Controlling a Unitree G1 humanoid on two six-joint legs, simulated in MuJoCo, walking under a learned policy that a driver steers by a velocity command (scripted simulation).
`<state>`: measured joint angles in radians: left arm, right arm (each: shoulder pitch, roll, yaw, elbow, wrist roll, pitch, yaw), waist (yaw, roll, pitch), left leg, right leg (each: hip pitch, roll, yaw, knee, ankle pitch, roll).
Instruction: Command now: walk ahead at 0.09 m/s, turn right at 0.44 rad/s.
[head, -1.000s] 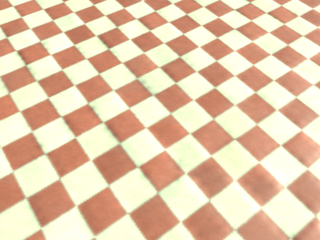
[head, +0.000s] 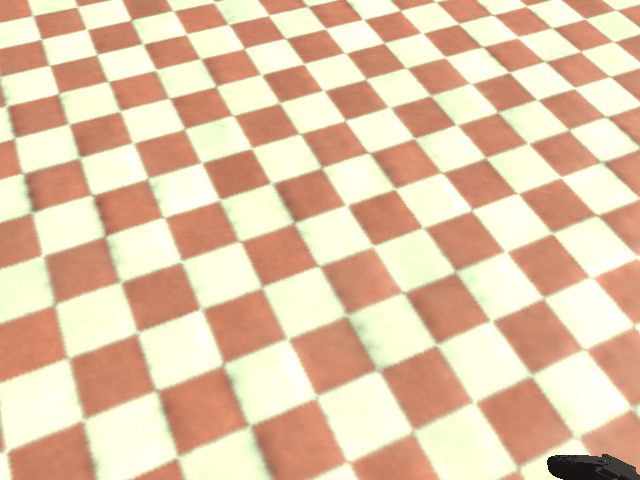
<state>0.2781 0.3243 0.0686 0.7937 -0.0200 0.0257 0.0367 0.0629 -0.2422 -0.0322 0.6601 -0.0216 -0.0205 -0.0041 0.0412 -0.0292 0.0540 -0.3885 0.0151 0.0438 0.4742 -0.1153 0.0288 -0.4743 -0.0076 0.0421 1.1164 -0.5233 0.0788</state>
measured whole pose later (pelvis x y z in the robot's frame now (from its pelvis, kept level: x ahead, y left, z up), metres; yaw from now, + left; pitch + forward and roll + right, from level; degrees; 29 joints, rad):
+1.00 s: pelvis +0.04 -0.01 +0.01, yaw -32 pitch +1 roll -1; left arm 0.19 0.32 0.08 0.66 0.00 0.06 0.03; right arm 0.16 -0.25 -0.05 0.77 0.00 0.01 -0.02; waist -0.02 -0.03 0.06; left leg -0.22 0.02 0.01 0.44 -0.23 0.01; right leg -0.38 0.01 0.09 0.83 -0.44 0.10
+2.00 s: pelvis +0.05 -0.02 +0.00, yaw -5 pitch +0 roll -1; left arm 0.17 0.28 0.06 0.75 0.02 -0.02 0.00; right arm 0.14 -0.28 -0.03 0.68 -0.02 0.03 -0.01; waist 0.00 0.02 0.04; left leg -0.23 -0.11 -0.19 0.52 -0.27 0.03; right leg -0.23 0.03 0.07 0.46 -0.24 0.01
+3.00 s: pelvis +0.27 -0.23 +0.01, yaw -26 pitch +1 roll -1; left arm 0.33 0.28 0.03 0.74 0.01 -0.09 -0.01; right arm 0.17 -0.30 -0.04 0.70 0.02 -0.07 0.04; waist 0.05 0.05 0.02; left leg -0.70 0.09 -0.03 0.70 0.11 -0.01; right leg 0.04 0.09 -0.04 0.21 -0.27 -0.09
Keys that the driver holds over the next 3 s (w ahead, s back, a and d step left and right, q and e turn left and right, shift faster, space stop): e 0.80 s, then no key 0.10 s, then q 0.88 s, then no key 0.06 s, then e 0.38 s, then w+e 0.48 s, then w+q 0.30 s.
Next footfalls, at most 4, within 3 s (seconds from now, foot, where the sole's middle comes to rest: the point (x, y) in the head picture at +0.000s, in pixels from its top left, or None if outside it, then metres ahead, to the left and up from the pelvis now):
0.26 right None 0.06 -0.14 -0.77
0.72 left None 0.13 0.07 -0.77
1.06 right None -0.01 -0.16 -0.77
1.40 left None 0.10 0.07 -0.77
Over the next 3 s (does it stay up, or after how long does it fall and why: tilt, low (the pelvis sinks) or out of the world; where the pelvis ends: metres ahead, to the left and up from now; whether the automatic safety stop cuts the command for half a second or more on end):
stays up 0.27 -0.23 0.01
